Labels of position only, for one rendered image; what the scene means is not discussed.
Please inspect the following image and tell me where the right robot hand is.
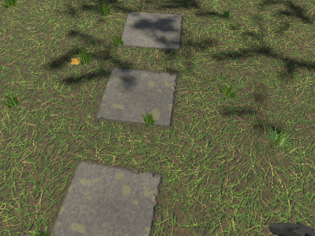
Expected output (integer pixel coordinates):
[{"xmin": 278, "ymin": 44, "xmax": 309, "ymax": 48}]
[{"xmin": 269, "ymin": 221, "xmax": 315, "ymax": 236}]

